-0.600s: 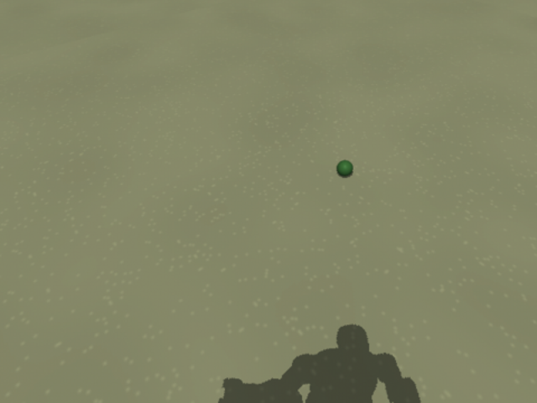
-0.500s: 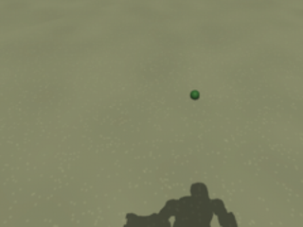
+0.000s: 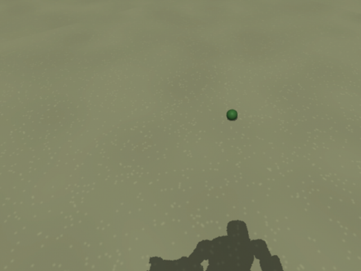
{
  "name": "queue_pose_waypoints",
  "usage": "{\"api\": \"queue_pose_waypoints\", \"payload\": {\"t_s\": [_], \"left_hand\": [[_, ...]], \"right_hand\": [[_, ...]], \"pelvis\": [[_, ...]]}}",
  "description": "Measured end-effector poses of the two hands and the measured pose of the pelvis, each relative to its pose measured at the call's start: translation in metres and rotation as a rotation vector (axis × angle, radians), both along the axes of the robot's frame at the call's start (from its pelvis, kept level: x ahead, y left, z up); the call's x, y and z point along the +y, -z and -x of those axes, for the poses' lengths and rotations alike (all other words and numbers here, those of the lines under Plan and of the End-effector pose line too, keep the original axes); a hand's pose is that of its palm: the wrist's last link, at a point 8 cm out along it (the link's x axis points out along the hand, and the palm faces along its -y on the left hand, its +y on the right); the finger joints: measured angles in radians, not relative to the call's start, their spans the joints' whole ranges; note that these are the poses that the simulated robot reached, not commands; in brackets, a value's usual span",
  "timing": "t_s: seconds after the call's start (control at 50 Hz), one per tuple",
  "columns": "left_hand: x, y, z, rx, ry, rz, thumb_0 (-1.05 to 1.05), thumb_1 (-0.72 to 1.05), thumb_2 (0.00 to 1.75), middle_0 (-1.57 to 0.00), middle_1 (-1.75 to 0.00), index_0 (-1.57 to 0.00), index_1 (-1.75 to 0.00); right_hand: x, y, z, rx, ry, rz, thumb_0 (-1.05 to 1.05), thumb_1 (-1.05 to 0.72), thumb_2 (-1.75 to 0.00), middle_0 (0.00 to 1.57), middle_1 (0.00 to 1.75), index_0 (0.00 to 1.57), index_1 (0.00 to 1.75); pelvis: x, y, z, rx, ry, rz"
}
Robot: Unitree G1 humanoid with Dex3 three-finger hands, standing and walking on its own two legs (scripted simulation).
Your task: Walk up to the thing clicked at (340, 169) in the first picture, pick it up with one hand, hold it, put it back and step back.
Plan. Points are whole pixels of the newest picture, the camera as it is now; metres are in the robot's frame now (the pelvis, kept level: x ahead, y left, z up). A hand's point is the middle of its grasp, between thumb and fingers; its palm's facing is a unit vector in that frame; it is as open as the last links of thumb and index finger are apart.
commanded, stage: stand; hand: left
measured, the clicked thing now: (231, 114) +1.38 -0.39 -0.74
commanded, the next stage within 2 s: walk up in 0.52 s
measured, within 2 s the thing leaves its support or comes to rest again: neither
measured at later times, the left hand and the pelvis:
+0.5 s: hand out of the picture +0.07 +0.25 -0.16, palm faces -0.02 -0.94 -0.34, open 7.4 cm; pelvis +0.00 +0.00 +0.00, yaw +0 degrees
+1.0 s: hand (128, 267) +0.18 +0.16 -0.15, palm faces -0.02 -0.94 -0.35, open 7.4 cm; pelvis +0.11 -0.12 -0.02, yaw -3 degrees
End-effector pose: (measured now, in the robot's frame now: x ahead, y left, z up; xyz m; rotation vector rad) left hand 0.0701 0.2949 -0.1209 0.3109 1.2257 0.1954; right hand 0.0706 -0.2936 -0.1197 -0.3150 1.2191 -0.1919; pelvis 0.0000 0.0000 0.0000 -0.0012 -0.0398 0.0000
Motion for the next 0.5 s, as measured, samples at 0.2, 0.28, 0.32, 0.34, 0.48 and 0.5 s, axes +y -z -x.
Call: {"api": "queue_pose_waypoints", "payload": {"t_s": [0.2, 0.28, 0.32, 0.34, 0.48, 0.5], "left_hand": [[0.001, 0.0003, 0.0024, 0.009, -0.002, -0.001, 0.0, 0.91, 0.89, -0.2, -0.3, -0.2, -0.3], [0.0012, 0.0003, 0.0031, 0.013, -0.002, -0.001, 0.0, 0.91, 0.89, -0.2, -0.3, -0.2, -0.3], [0.0011, 0.0001, 0.0031, 0.014, -0.003, -0.001, 0.0, 0.91, 0.89, -0.2, -0.3, -0.2, -0.3], [0.0011, 0.0, 0.003, 0.014, -0.003, -0.001, 0.0, 0.91, 0.89, -0.2, -0.3, -0.2, -0.3], [0.0009, -0.0006, 0.0017, 0.011, -0.002, -0.003, 0.0, 0.91, 0.89, -0.2, -0.3, -0.2, -0.3], [0.0009, -0.0007, 0.0015, 0.01, -0.002, -0.003, 0.0, 0.91, 0.89, -0.2, -0.3, -0.2, -0.3]], "right_hand": [[0.0, 0.0005, 0.0033, 0.013, 0.0, 0.001, 0.0, -0.9, -0.9, 0.2, 0.3, 0.2, 0.3], [0.0001, 0.0008, 0.0034, 0.015, -0.002, 0.001, 0.0, -0.9, -0.9, 0.2, 0.3, 0.2, 0.3], [0.0001, 0.0009, 0.003, 0.015, -0.003, 0.001, 0.0, -0.9, -0.9, 0.2, 0.3, 0.2, 0.3], [0.0001, 0.001, 0.0027, 0.014, -0.003, 0.0, 0.0, -0.9, -0.9, 0.2, 0.3, 0.2, 0.3], [0.0, 0.001, -0.0002, 0.009, -0.005, -0.001, 0.0, -0.9, -0.9, 0.2, 0.3, 0.2, 0.3], [0.0, 0.0009, -0.0006, 0.008, -0.005, -0.001, 0.0, -0.9, -0.9, 0.2, 0.3, 0.2, 0.3]], "pelvis": [[0.0002, -0.0002, -0.0001, 0.003, -0.001, 0.0], [0.0003, -0.0002, -0.0008, 0.004, -0.001, -0.001], [0.0004, -0.0003, -0.0011, 0.004, 0.0, -0.001], [0.0004, -0.0002, -0.0012, 0.004, 0.0, -0.001], [0.0002, -0.0003, -0.002, 0.003, -0.002, -0.001], [0.0001, -0.0003, -0.0021, 0.004, -0.002, -0.001]]}}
